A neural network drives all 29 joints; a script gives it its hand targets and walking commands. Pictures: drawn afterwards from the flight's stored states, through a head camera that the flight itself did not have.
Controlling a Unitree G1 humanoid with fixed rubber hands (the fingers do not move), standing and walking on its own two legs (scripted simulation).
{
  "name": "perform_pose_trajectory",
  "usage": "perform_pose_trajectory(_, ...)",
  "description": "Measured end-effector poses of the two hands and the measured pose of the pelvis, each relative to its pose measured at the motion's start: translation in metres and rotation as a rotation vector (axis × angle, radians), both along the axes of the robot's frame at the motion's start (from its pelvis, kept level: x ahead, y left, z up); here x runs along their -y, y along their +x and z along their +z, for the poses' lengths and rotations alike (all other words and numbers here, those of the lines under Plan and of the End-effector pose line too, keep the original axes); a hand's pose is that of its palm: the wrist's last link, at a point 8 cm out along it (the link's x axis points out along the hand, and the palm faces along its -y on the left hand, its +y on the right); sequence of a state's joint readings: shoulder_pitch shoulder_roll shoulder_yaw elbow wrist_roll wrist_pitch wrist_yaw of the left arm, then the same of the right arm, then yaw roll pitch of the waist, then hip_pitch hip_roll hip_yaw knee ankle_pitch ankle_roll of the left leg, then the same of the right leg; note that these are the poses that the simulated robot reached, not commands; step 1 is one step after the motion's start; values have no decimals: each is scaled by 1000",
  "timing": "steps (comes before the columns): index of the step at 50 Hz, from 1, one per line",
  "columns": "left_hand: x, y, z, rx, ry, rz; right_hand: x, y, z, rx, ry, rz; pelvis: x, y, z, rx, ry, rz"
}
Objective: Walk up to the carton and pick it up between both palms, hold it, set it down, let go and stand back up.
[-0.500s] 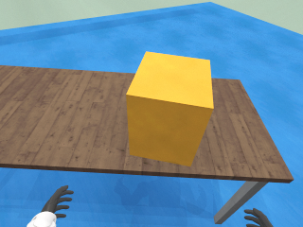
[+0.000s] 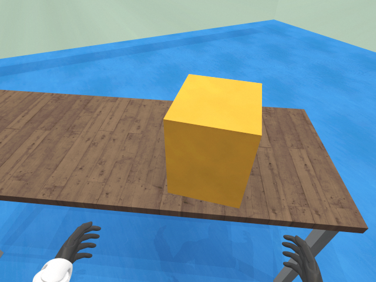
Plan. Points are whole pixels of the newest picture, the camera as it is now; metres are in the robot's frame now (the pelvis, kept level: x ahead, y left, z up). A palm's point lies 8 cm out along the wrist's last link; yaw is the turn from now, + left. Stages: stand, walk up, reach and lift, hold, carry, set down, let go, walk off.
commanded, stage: reach and lift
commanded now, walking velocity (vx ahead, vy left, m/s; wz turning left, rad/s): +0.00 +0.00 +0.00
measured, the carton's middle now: (213, 139) +0.52 -0.02 +0.03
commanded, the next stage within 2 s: none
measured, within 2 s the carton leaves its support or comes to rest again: neither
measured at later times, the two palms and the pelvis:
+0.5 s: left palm (72, 229) +0.22 +0.28 +0.02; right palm (283, 248) +0.21 -0.15 +0.03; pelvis +0.02 +0.01 +0.00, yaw +0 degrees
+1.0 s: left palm (82, 207) +0.26 +0.26 +0.05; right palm (283, 217) +0.26 -0.15 +0.06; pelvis +0.04 +0.01 +0.00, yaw +0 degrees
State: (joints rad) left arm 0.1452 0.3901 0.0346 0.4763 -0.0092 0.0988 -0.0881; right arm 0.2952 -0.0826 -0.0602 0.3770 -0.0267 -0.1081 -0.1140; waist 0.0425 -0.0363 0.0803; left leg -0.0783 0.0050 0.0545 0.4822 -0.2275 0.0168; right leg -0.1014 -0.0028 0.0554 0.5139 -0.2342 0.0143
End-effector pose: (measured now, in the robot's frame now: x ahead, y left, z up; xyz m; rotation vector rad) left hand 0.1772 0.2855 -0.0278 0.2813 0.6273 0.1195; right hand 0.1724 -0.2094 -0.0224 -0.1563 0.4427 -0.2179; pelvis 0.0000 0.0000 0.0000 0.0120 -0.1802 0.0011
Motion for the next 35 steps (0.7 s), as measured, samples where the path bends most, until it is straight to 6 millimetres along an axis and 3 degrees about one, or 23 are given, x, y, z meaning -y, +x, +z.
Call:
perform_pose_trajectory(8, 9, 10, 16, 100, -66, -23, -12, 16, 24, 76, 29, 0, 3, 1, 1, -1, 3, 0)
perform_pose_trajectory(18, 9, 28, 39, 220, -138, -34, -53, 23, 39, 98, 124, -13, -4, 11, 2, -17, -5, 0)
perform_pose_trajectory(35, 13, 54, 63, 317, -155, -93, -61, 51, 63, 170, 162, -57, -13, 33, 4, -49, -17, 0)
